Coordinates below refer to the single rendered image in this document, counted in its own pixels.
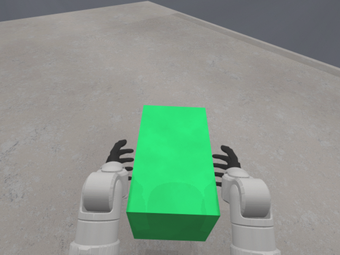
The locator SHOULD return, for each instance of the robot right forearm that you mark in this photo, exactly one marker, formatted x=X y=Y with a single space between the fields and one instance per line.
x=251 y=213

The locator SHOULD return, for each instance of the robot left forearm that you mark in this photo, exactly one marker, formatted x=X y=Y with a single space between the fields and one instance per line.
x=100 y=211

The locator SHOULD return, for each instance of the robot right hand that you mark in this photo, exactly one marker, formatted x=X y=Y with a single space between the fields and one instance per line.
x=231 y=159

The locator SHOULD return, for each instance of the robot left hand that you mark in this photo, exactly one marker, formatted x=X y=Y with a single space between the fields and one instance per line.
x=116 y=152

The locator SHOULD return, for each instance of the carton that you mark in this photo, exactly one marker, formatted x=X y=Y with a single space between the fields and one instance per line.
x=173 y=194

